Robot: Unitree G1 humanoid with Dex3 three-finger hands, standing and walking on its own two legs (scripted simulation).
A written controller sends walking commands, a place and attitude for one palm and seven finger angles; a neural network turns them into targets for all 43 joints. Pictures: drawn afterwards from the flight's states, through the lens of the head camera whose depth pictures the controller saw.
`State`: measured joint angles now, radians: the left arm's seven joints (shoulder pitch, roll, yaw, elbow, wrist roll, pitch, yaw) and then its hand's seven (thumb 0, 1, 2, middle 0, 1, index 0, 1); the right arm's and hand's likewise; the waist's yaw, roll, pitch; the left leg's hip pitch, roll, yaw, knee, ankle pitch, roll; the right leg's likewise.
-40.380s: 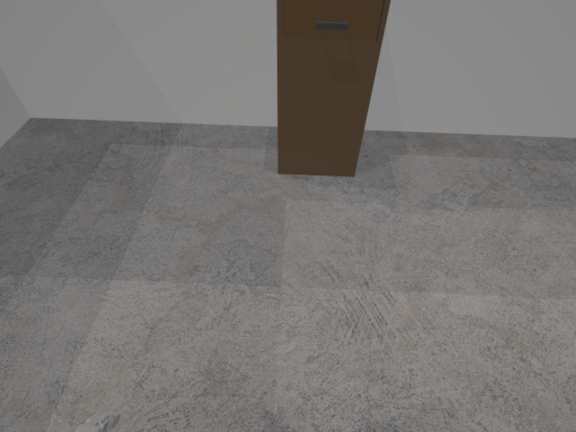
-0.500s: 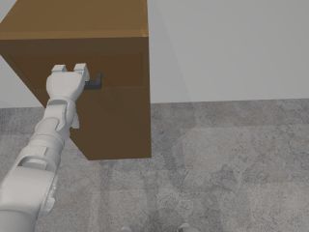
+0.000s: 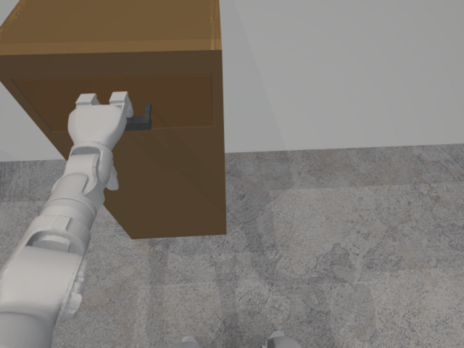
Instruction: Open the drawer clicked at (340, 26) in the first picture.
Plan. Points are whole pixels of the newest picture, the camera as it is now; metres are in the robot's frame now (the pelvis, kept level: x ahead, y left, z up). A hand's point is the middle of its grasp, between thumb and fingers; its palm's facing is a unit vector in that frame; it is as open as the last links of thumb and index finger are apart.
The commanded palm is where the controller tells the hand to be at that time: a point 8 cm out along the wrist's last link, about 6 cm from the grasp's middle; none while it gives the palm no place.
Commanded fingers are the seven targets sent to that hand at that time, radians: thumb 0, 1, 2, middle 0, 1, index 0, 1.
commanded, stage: lift the hand off the handle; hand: left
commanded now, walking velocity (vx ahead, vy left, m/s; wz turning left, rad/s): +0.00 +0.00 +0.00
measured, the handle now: (122, 116) +0.55 +0.22 +0.04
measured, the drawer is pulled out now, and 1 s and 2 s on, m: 0.00 0.00 0.00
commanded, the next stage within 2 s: draw the hand back to the body in 1.48 s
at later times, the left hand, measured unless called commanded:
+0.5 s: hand (113, 137) +0.48 +0.22 +0.06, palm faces -0.04 +0.02 -1.00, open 13.8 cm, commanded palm +0.46 +0.22 +0.12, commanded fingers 0.00 -0.50 0.30 -0.30 -1.20 -0.30 -1.20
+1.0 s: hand (100, 112) +0.47 +0.22 +0.13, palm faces -0.01 -0.01 -1.00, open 13.8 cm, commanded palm +0.45 +0.22 +0.19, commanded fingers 0.00 -0.50 0.30 -0.30 -1.20 -0.30 -1.20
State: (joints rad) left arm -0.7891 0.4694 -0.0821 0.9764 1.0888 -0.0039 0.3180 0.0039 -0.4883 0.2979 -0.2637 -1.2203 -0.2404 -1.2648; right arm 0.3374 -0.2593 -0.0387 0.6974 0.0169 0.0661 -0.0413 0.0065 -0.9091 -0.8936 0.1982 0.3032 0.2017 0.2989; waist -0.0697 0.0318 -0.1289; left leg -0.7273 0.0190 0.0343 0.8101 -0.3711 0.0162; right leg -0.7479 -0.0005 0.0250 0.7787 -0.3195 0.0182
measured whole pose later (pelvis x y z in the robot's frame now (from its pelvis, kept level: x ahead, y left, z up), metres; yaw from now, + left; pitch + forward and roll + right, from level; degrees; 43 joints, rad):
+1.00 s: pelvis +0.04 -0.01 +0.03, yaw +1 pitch +9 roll +0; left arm -0.65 0.47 -0.12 0.66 1.00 0.03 0.07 0.00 -0.49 0.30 -0.31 -1.21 -0.32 -1.20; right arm 0.24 -0.27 -0.05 0.68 0.04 0.10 -0.05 0.01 -0.91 -0.89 0.20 0.30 0.20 0.30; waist -0.02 0.07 -0.10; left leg -0.41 0.02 0.02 0.59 -0.34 0.00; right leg -0.43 0.00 0.01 0.58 -0.31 0.01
